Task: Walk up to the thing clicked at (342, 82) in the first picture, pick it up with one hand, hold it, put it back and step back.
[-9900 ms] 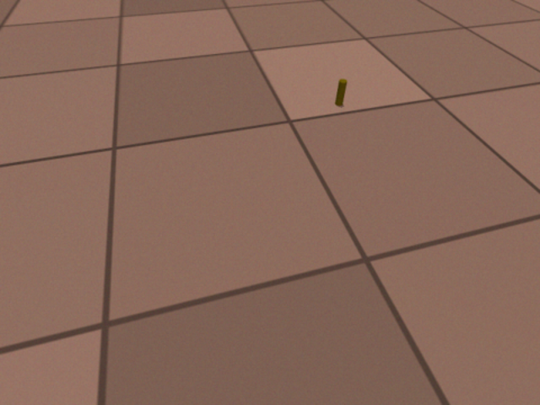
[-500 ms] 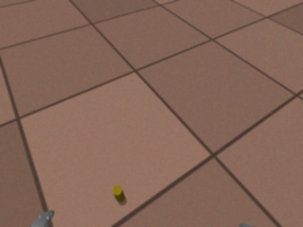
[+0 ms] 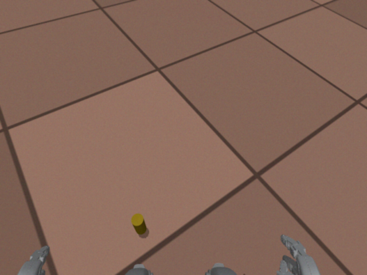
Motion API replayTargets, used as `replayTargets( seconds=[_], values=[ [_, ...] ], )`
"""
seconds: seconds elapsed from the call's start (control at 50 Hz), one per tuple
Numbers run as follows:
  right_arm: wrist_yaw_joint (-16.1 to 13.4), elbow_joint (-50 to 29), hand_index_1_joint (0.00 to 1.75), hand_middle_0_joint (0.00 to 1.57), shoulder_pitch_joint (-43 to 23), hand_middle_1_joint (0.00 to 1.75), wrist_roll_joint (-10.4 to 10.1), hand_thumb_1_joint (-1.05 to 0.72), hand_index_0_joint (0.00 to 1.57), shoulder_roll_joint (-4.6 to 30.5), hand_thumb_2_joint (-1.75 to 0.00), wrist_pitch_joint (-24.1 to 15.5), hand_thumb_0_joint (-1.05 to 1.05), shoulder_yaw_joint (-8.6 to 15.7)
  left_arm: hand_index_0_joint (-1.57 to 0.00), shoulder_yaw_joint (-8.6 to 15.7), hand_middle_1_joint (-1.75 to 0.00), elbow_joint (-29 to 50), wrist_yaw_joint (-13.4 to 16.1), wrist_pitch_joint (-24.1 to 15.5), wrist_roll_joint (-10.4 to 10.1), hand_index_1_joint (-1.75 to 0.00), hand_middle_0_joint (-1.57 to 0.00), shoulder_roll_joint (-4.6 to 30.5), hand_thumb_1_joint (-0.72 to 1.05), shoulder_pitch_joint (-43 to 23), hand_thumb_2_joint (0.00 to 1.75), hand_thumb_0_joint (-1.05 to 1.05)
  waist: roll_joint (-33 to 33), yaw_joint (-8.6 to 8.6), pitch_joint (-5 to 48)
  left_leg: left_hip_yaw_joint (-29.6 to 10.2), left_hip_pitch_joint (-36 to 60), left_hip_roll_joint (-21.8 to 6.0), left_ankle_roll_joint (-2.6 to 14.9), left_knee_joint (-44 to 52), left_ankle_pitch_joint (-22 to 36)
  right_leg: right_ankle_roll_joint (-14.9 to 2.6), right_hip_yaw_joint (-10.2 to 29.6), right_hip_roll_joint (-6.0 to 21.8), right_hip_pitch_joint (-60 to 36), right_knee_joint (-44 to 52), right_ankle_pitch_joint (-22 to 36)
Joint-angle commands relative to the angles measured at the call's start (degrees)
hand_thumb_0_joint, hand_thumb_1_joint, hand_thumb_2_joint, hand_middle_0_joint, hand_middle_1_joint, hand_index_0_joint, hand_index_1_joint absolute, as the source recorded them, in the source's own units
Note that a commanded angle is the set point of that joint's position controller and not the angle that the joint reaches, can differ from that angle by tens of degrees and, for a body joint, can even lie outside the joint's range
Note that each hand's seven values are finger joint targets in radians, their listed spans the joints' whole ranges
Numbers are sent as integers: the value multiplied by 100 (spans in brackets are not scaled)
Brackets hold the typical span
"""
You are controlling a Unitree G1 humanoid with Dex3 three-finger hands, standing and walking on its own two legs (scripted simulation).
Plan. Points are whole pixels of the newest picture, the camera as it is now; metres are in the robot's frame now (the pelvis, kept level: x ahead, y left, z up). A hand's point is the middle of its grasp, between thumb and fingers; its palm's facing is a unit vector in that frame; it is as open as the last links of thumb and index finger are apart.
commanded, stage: go down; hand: left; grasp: from the side
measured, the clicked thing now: (139, 224) +0.39 +0.16 -0.63
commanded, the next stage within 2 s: none
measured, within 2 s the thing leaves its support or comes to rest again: neither
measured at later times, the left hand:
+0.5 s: hand (57, 271) +0.18 +0.29 -0.17, palm faces +0.10 -0.96 -0.26, open 17.2 cm
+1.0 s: hand (63, 235) +0.27 +0.33 -0.25, palm faces +0.10 -0.98 -0.19, open 17.3 cm
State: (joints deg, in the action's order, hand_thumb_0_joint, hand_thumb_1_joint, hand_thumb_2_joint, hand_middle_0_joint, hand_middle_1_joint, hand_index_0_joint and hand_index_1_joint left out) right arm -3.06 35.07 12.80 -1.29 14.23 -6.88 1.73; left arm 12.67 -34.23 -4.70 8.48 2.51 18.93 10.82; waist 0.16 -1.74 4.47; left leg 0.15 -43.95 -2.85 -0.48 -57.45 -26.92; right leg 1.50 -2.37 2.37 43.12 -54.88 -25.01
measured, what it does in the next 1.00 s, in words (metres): lowers itself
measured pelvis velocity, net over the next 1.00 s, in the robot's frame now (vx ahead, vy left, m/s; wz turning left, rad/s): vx -0.06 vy -0.01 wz -0.02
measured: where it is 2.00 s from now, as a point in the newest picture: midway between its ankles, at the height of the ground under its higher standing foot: outside the picture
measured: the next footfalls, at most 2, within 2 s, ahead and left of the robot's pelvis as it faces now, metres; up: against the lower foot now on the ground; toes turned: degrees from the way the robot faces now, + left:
none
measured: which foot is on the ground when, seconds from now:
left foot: down 0.00-1.00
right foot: down 0.00-1.00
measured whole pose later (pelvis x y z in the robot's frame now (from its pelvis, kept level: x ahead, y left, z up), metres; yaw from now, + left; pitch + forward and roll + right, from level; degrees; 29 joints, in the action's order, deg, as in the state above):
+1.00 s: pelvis -0.06 -0.01 -0.20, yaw -1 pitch +31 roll -3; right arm -2.2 37.2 8.7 0.7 17.3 -10.5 -1.1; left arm 32.7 -50.5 -26.8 -17.2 -5.8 34.8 -17.5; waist 1.0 -3.1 9.5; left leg -3.7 -98.4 -2.6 -1.2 -104.3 -37.4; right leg 0.5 -2.8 2.9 97.0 -101.7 -35.9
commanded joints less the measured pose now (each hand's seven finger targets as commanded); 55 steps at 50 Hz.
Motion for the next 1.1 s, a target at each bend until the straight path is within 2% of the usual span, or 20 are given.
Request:
replayTargets(
  seconds=[0.0, 0.1, 0.12, 0.14, 0.18, 0.22, 0.28, 0.34, 0.38, 0.48, 0.56, 0.64, 0.66, 0.68, 0.7, 0.76, 0.82, 0.9, 1.0, 1.08],
  values=[
    [-145, -839, 30, 20, 13, 30, 27, -88, 20, 882, -89, -358, 0, 291, -8, 448, -8, 1280, 81, 98, -48, -8, -9, 1240, -60, 144, 3, 0, -472, -20, 1291, -115, 699, 139, 53, 725, 1212, -243, -39, -238, -488, 501, 904],
    [-215, -977, 30, 20, -7, 30, 58, -88, 20, 842, -89, -459, 0, 257, -8, 559, -8, 1735, 50, 324, -102, -8, -8, 1264, -58, 434, 4, 0, -540, -7, 1336, -176, 463, 126, 49, 521, 1166, -247, -75, -242, -263, 272, 826],
    [-230, -1012, 30, 20, -8, 30, 50, -89, 20, 797, -90, -486, 0, 233, -8, 416, -8, 1652, 14, 377, -130, -9, -8, 1061, -56, 587, 5, 0, -474, -81, 1355, -137, 404, 144, 66, 413, 1251, -247, -61, -239, -225, 252, 912],
    [-242, -1047, 30, 20, 21, 30, 62, -90, 20, 810, -90, -498, 0, 248, -7, 590, -9, 1899, 7, 392, -142, -9, -8, 1254, -54, 523, 6, 0, -441, -52, 1447, -129, 366, 147, 82, 335, 1351, -238, -61, -226, -269, 223, 1016],
    [-251, -1072, 30, 20, 19, 30, 70, -90, 20, 786, -90, -536, 0, 233, -7, 520, -8, 1847, -44, 414, -186, -9, -8, 1108, -54, 706, 6, 0, -433, -62, 1424, -119, 266, 162, 81, 220, 1420, -237, -59, -227, -217, 131, 1078],
    [-262, -1099, 30, 20, 44, 30, 86, -90, 20, 785, -90, -570, 0, 251, -7, 708, -7, 1966, -74, 392, -193, -8, -8, 1282, -52, 721, 6, 0, -490, -20, 1521, -120, 206, 160, 83, 94, 1489, -236, -55, -225, -119, 25, 1131],
    [-265, -1130, 30, 20, 47, 30, 110, -91, 20, 782, -90, -621, 0, 248, -7, 713, -7, 1930, -144, 262, -217, -8, -7, 1284, -50, 608, 7, 0, -427, -73, 1576, -132, -34, 162, 93, -101, 1508, -245, -41, -207, 50, -167, 1183],
    [-238, -1071, 30, 20, -16, 30, 122, -93, 20, 819, -91, -733, 0, 238, -7, 850, -6, 1667, -275, -41, -314, -6, -8, 1370, -50, 32, 4, 0, -500, -126, 1297, -190, -504, 139, 86, -356, 1064, -252, -49, -210, 727, -528, 711],
    [-214, -1013, 30, 20, -28, 30, 138, -94, 20, 848, -91, -810, 0, 256, -7, 1085, -6, 1361, -405, -370, -388, -7, -7, 1551, -50, -339, 5, 0, -430, -115, 1325, -171, -887, 156, 114, -673, 757, -246, -16, -191, 1100, -804, 465],
    [-156, -916, 30, 20, -19, 30, 147, -94, 20, 1013, -91, -954, 0, 295, -8, 1315, -8, 1061, -978, -1356, -668, -8, -8, 1839, -58, -1018, 3, 0, -547, -119, 2182, -222, -1477, 189, 125, -1441, 630, -268, 69, -171, 1868, -1696, 367],
    [-139, -763, 30, 20, -34, 30, 164, -91, 20, 1175, -90, -904, 0, 297, -7, 1578, -10, 682, -1334, -1958, -742, -10, -7, 2261, -59, -1482, 6, 0, -777, 55, 2704, -355, -1832, 168, 75, -1886, 475, -304, 106, -116, 2541, -2313, 141],
    [-102, -708, 30, 20, 2, 30, 165, -89, 20, 1333, -90, -752, 0, 302, -6, 1938, -10, 332, -1500, -2122, -807, -10, -7, 2536, -56, -1612, 8, 0, -854, 215, 3277, -436, -1728, 135, 46, -2181, 928, -335, 56, -133, 2801, -2670, 417],
    [-73, -613, 30, 20, 32, 30, 172, -89, 20, 1318, -90, -718, 0, 278, -6, 1882, -10, 60, -1562, -2120, -845, -10, -6, 2441, -55, -1647, 8, 0, -758, 175, 3212, -420, -1953, 164, 68, -2303, 802, -332, 86, -132, 2884, -2680, 299],
    [-75, -690, 30, 20, -2, 30, 153, -89, 20, 1356, -90, -699, 0, 283, -6, 2220, -10, 48, -1557, -2172, -859, -11, -7, 2725, -58, -1637, 8, 0, -603, 233, 3360, -443, -2058, 164, 87, -2370, 968, -332, 29, -144, 2846, -2794, 482],
    [-51, -651, 30, 20, -15, 30, 157, -89, 20, 1319, -90, -665, 0, 257, -5, 2263, -9, 58, -1590, -2218, -866, -10, -6, 2876, -57, -1755, 8, 0, -645, 302, 3439, -359, -2240, 195, 108, -2499, 929, -330, 110, -128, 2726, -2795, 449],
    [-30, -604, 30, 20, -60, 30, 162, -89, 20, 1344, -90, -589, 0, 284, -5, 2330, -10, -78, -1753, -2352, -929, -11, -6, 2886, -59, -2214, 9, 0, -422, 179, 3494, -316, -2690, 212, 163, -2825, 812, -312, 134, -127, 2826, -2965, 394],
    [-15, -477, 30, 20, -14, 30, 157, -89, 20, 1387, -90, -574, 0, 255, -5, 2479, -11, -113, -1903, -2586, -948, -11, -6, 3217, -56, -2914, 9, 0, -544, 67, 3434, -334, -2969, 182, 171, -3000, 407, -319, 156, -141, 3238, -3159, 58],
    [2, -266, 30, 20, 74, 30, 186, -89, 20, 1401, -90, -566, 0, 197, -5, 2403, -11, -666, -2147, -2875, -973, -11, -5, 3319, -51, -3678, 9, 0, -508, -147, 3117, -379, -3552, 153, 180, -3222, -483, -304, 173, -133, 3801, -3332, -640],
    [25, -262, 30, 20, 8, 30, 208, -89, 20, 1528, -90, -527, 0, 119, -6, 2501, -10, -827, -2457, -3089, -969, -9, -6, 3788, -52, -4175, 6, 0, -969, -57, 3283, -456, -3593, 131, 148, -3287, -1058, -328, 112, -146, 4350, -3631, -1067],
    [29, -223, 30, 20, 35, 30, 213, -89, 20, 1608, -90, -498, 0, 49, -6, 2834, -8, -1000, -2574, -3128, -1059, -7, -6, 4110, -53, -4210, 5, 0, -982, 68, 3647, -386, -3703, 166, 145, -3637, -603, -346, 49, -143, 4320, -3941, -731]
  ],
)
